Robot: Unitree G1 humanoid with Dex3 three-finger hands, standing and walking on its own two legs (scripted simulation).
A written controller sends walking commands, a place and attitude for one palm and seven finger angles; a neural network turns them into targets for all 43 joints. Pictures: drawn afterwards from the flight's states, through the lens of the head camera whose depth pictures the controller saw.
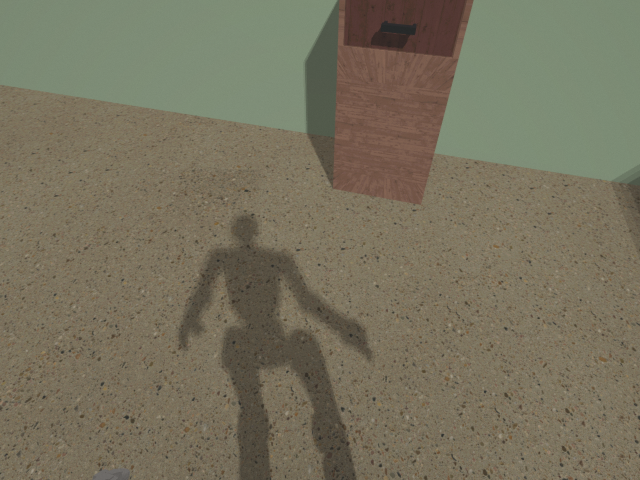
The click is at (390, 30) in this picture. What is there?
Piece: drawer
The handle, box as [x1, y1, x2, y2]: [381, 21, 416, 34]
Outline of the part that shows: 381,24 381,31 414,34 416,24 393,24 388,23 387,21 384,21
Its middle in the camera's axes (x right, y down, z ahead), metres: +0.27 -0.72 +1.32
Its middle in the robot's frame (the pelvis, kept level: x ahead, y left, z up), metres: +1.49 -0.19 +0.02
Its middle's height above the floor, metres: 0.79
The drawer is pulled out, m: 0.00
